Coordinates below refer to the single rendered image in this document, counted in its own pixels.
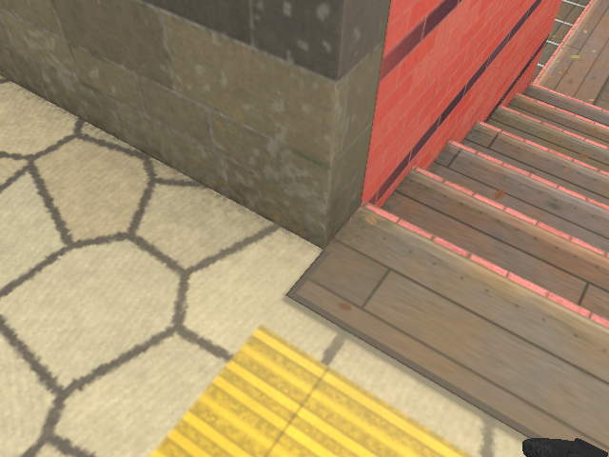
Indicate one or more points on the right robot hand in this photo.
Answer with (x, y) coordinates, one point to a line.
(545, 447)

